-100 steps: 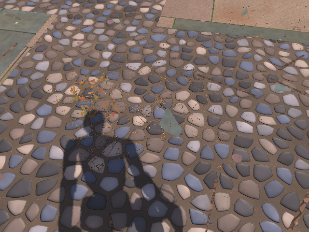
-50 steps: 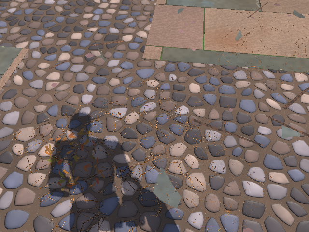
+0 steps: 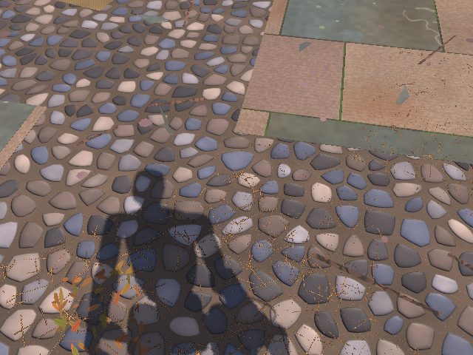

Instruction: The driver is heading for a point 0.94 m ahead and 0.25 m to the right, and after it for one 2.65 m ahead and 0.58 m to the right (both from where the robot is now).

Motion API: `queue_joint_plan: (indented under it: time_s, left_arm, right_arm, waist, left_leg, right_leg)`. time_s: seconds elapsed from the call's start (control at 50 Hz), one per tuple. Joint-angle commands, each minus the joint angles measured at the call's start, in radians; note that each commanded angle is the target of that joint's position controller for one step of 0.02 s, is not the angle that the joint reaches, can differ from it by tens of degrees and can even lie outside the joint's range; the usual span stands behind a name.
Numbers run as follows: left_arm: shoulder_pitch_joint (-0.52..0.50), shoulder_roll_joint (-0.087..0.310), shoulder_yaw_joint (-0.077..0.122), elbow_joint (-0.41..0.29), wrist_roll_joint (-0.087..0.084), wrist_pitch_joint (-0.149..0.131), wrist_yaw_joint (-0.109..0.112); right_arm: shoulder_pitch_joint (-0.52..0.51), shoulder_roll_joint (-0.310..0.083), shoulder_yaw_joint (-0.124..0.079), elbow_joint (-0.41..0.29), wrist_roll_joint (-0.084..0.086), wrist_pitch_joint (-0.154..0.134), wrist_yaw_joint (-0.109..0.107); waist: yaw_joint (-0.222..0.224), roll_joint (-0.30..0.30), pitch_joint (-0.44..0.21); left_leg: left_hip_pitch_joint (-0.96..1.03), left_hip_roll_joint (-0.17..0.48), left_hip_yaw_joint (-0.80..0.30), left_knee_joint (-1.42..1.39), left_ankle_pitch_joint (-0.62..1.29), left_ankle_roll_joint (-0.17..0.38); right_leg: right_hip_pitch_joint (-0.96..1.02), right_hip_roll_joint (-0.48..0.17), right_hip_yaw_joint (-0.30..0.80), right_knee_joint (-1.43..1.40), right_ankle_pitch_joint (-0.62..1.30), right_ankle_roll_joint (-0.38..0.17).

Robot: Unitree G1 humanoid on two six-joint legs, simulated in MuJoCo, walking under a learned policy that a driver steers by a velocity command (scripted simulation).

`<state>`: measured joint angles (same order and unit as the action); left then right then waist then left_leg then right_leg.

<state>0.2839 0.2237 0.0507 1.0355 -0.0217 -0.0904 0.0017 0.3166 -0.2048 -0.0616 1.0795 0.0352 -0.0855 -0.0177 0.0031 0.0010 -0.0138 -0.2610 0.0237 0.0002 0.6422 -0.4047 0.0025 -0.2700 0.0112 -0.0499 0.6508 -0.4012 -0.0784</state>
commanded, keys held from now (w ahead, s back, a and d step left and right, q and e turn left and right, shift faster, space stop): w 0.60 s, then w+e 0.40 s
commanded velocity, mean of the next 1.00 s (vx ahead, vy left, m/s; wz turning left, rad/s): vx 0.46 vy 0.00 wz -0.13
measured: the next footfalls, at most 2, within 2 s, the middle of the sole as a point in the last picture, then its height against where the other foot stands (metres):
left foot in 0.46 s outside the picture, level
right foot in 1.08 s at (296, 310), level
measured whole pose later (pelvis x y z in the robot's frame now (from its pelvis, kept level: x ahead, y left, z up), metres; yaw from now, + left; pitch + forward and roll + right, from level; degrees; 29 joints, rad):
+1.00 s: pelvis +0.45 +0.02 +0.01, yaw -9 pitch +2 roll +2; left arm 0.13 0.23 0.07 0.87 -0.02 -0.05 -0.03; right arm 0.31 -0.25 -0.05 1.00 0.00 -0.08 -0.02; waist -0.05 -0.02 -0.02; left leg 0.08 -0.02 0.20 0.20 -0.32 0.01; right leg -0.65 -0.09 0.00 0.66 0.01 -0.04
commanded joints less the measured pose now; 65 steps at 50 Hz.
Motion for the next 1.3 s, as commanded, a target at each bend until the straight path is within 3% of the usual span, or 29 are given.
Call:
queue_joint_plan:
  time_s: [0.02, 0.06, 0.08, 0.1, 0.12, 0.18, 0.22, 0.28, 0.36, 0.4, 0.44, 0.46, 0.48, 0.5, 0.52, 0.56, 0.6, 0.7, 0.8, 0.96, 1.02, 1.06, 1.08, 1.1, 1.12, 1.14, 1.16, 1.2, 1.3]
  left_arm:
    - [-0.001, 0.048, 0.008, -0.047, -0.003, -0.037, -0.016]
    - [0.114, 0.071, 0.020, -0.011, -0.008, -0.042, -0.023]
    - [0.289, 0.122, 0.041, 0.041, -0.011, -0.042, -0.023]
    - [0.428, 0.179, 0.049, 0.078, 0.002, -0.032, -0.025]
    - [0.367, 0.149, 0.028, 0.065, 0.013, -0.028, -0.022]
    - [0.235, 0.078, -0.016, 0.027, 0.020, -0.015, -0.016]
    - [0.144, 0.056, -0.031, -0.005, 0.026, 0.001, -0.004]
    - [0.121, 0.107, -0.020, -0.025, 0.026, -0.001, 0.021]
    - [0.197, 0.148, 0.008, 0.014, -0.004, -0.012, 0.028]
    - [0.187, 0.156, 0.019, 0.017, 0.004, -0.001, 0.026]
    - [0.164, 0.147, 0.023, 0.008, 0.018, 0.019, 0.021]
    - [0.154, 0.118, 0.011, -0.017, 0.031, 0.023, 0.017]
    - [0.294, -0.041, -0.029, -0.030, 0.022, 0.005, 0.003]
    - [0.248, 0.021, -0.016, -0.019, -0.004, -0.026, -0.008]
    - [0.130, 0.098, 0.004, -0.064, -0.028, -0.041, -0.011]
    - [0.023, 0.123, 0.018, -0.097, -0.011, -0.036, 0.008]
    - [0.086, 0.089, 0.025, -0.086, 0.002, -0.002, 0.019]
    - [-0.012, 0.098, 0.040, -0.120, 0.006, 0.033, 0.027]
    - [-0.110, 0.096, 0.052, -0.143, 0.002, 0.023, 0.010]
    - [-0.314, 0.043, 0.016, -0.258, 0.001, 0.017, -0.038]
    - [-0.300, 0.068, 0.021, -0.300, -0.002, 0.017, -0.058]
    - [-0.129, 0.128, 0.054, -0.279, -0.004, 0.019, -0.063]
    - [0.041, 0.200, 0.092, -0.238, -0.006, 0.020, -0.053]
    - [0.181, 0.315, 0.127, -0.215, -0.005, 0.031, -0.028]
    - [0.144, 0.342, 0.119, -0.239, -0.004, 0.022, -0.030]
    - [0.167, 0.255, 0.093, -0.240, 0.008, 0.018, -0.032]
    - [0.127, 0.199, 0.079, -0.243, 0.009, 0.014, -0.029]
    - [-0.019, 0.135, 0.057, -0.285, 0.010, 0.012, -0.029]
    - [-0.026, 0.191, 0.066, -0.311, 0.007, 0.006, -0.002]
  right_arm:
    - [0.068, -0.141, -0.028, -0.028, 0.001, -0.027, 0.009]
    - [0.001, -0.129, -0.026, -0.060, -0.003, -0.033, 0.014]
    - [-0.139, -0.098, -0.015, -0.113, -0.010, -0.044, 0.020]
    - [-0.202, -0.061, -0.007, -0.146, -0.024, -0.058, 0.027]
    - [-0.239, -0.066, -0.005, -0.168, -0.007, -0.059, 0.033]
    - [-0.293, -0.043, 0.004, -0.211, 0.011, -0.049, 0.039]
    - [-0.259, -0.050, 0.003, -0.215, -0.003, -0.034, 0.038]
    - [-0.356, -0.021, 0.016, -0.254, -0.018, -0.022, 0.041]
    - [-0.446, -0.069, 0.006, -0.302, -0.002, -0.010, 0.051]
    - [-0.388, -0.109, -0.013, -0.291, -0.005, -0.012, 0.055]
    - [-0.156, -0.173, -0.049, -0.222, -0.003, -0.004, 0.049]
    - [0.016, -0.225, -0.066, -0.180, -0.013, 0.000, 0.043]
    - [0.115, -0.311, -0.078, -0.153, -0.037, -0.003, 0.047]
    - [0.100, -0.236, -0.054, -0.149, -0.032, -0.003, 0.051]
    - [-0.014, -0.190, -0.039, -0.163, -0.021, -0.013, 0.051]
    - [-0.183, -0.135, -0.017, -0.195, -0.036, -0.027, 0.056]
    - [-0.219, -0.109, -0.007, -0.186, -0.048, -0.034, 0.060]
    - [-0.117, -0.177, -0.021, -0.141, -0.051, -0.040, 0.026]
    - [-0.049, -0.173, -0.014, -0.124, -0.048, -0.035, 0.004]
    - [0.051, -0.199, -0.022, -0.096, -0.038, 0.000, -0.005]
    - [0.019, -0.228, -0.034, -0.114, -0.026, 0.020, -0.007]
    - [-0.018, -0.252, -0.040, -0.135, -0.023, 0.035, -0.014]
    - [-0.020, -0.242, -0.034, -0.148, -0.024, 0.036, -0.016]
    - [-0.002, -0.188, -0.014, -0.189, -0.046, 0.020, -0.012]
    - [0.026, -0.089, 0.019, -0.228, -0.047, -0.026, 0.006]
    - [-0.086, -0.173, -0.001, -0.252, -0.009, -0.066, 0.021]
    - [-0.143, -0.183, -0.002, -0.270, 0.011, -0.084, 0.027]
    - [-0.151, -0.192, -0.017, -0.258, -0.025, -0.076, 0.014]
    - [-0.186, -0.155, -0.019, -0.302, -0.051, -0.025, 0.008]
  waist:
    - [-0.004, 0.080, 0.018]
    - [0.051, 0.023, -0.030]
    - [0.143, -0.103, -0.064]
    - [0.188, -0.305, -0.058]
    - [0.142, -0.240, 0.000]
    - [0.061, -0.006, 0.129]
    - [0.013, -0.044, 0.148]
    - [0.025, -0.076, 0.149]
    - [0.025, -0.097, 0.148]
    - [-0.017, -0.120, 0.081]
    - [-0.131, -0.130, -0.058]
    - [-0.190, -0.058, -0.172]
    - [-0.110, 0.241, -0.359]
    - [-0.130, 0.242, -0.378]
    - [-0.108, 0.188, -0.184]
    - [-0.032, 0.033, -0.041]
    - [0.034, 0.075, -0.024]
    - [0.025, 0.051, 0.046]
    - [-0.011, 0.042, 0.053]
    - [-0.097, 0.033, 0.132]
    - [-0.063, 0.075, 0.107]
    - [0.042, 0.107, -0.016]
    - [0.122, 0.076, -0.115]
    - [0.146, -0.099, -0.232]
    - [0.064, -0.255, -0.347]
    - [0.123, -0.149, -0.330]
    - [0.113, -0.113, -0.218]
    - [0.024, -0.004, -0.089]
    - [-0.020, -0.025, -0.008]
  left_leg:
    - [0.121, 0.183, -0.291, -0.121, 0.239, 0.199]
    - [-0.008, 0.121, -0.195, 0.029, 0.386, 0.160]
    - [-0.268, 0.010, -0.023, 0.295, 0.537, 0.088]
    - [-0.611, -0.069, 0.042, 0.623, 0.067, 0.030]
    - [-0.787, -0.031, -0.048, 0.748, -0.161, 0.054]
    - [-0.900, 0.079, -0.052, 0.777, -0.030, 0.077]
    - [-0.702, 0.094, -0.012, 0.564, 0.120, 0.050]
    - [-0.342, 0.027, 0.071, 0.150, 0.406, 0.018]
    - [-0.288, -0.001, 0.049, -0.089, 0.461, 0.050]
    - [-0.210, -0.023, 0.051, -0.107, 0.416, 0.081]
    - [0.071, -0.070, 0.084, -0.092, 0.337, 0.128]
    - [0.374, 0.067, -0.072, -0.052, 0.326, 0.178]
    - [0.694, 0.338, -0.588, -0.187, 0.090, 0.357]
    - [0.661, 0.356, -0.814, -0.375, -0.086, 0.357]
    - [0.498, 0.329, -0.672, -0.398, -0.116, 0.296]
    - [0.149, 0.259, -0.421, -0.447, 0.048, 0.237]
    - [-0.007, 0.201, -0.299, -0.496, 0.099, 0.215]
    - [-0.014, 0.219, -0.179, -0.578, 0.139, 0.232]
    - [0.124, 0.211, -0.043, -0.568, 0.253, 0.184]
    - [0.355, 0.264, 0.103, -0.502, 0.402, 0.159]
    - [0.392, 0.279, 0.150, -0.373, 0.711, 0.134]
    - [0.358, 0.255, 0.203, -0.109, 1.097, 0.100]
    - [0.232, 0.210, 0.225, 0.125, 1.055, 0.061]
    - [-0.104, 0.134, 0.236, 0.488, 0.632, 0.006]
    - [-0.441, -0.078, 0.046, 0.772, -0.144, -0.033]
    - [-0.553, -0.017, -0.100, 0.809, -0.111, 0.002]
    - [-0.587, 0.028, -0.085, 0.765, -0.036, 0.029]
    - [-0.464, 0.102, -0.075, 0.576, 0.069, 0.028]
    - [-0.392, 0.089, -0.046, 0.311, 0.217, -0.047]
  right_leg:
    - [-0.160, -0.020, 0.034, 0.035, 0.206, -0.047]
    - [0.015, -0.037, 0.096, 0.008, 0.352, -0.061]
    - [0.306, -0.105, 0.253, -0.125, 0.453, -0.117]
    - [0.552, -0.311, 0.577, -0.258, 0.684, -0.211]
    - [0.551, -0.411, 0.684, -0.278, 0.632, -0.256]
    - [0.428, -0.358, 0.467, -0.335, 0.554, -0.187]
    - [0.236, -0.268, 0.312, -0.442, 0.499, -0.128]
    - [0.018, -0.147, 0.115, -0.546, 0.479, -0.085]
    - [0.226, -0.223, 0.110, -0.556, 0.537, -0.079]
    - [0.337, -0.254, 0.099, -0.438, 0.798, -0.055]
    - [0.318, -0.211, 0.055, -0.140, 1.013, -0.020]
    - [0.093, -0.168, 0.039, 0.156, 0.782, 0.006]
    - [-0.266, 0.029, 0.062, 0.577, 0.078, 0.066]
    - [-0.385, 0.036, 0.198, 0.741, -0.143, 0.044]
    - [-0.485, -0.023, 0.177, 0.781, -0.085, 0.021]
    - [-0.388, -0.125, 0.135, 0.666, 0.086, 0.005]
    - [-0.266, -0.166, 0.144, 0.575, 0.127, 0.002]
    - [-0.419, -0.180, 0.156, 0.414, 0.294, 0.044]
    - [-0.515, -0.125, 0.183, 0.237, 0.498, 0.053]
    - [-0.557, -0.115, 0.054, 0.000, 0.418, 0.039]
    - [-0.455, -0.070, -0.022, -0.038, 0.254, -0.006]
    - [-0.177, 0.023, -0.091, -0.067, 0.222, -0.054]
    - [0.100, 0.051, -0.057, -0.114, 0.282, -0.096]
    - [0.440, -0.175, 0.314, -0.131, 0.251, -0.198]
    - [0.672, -0.372, 0.864, -0.313, 0.177, -0.366]
    - [0.682, -0.347, 0.799, -0.350, 0.195, -0.313]
    - [0.573, -0.305, 0.626, -0.335, 0.263, -0.267]
    - [0.276, -0.224, 0.427, -0.371, 0.413, -0.215]
    - [0.058, -0.162, 0.320, -0.448, 0.536, -0.219]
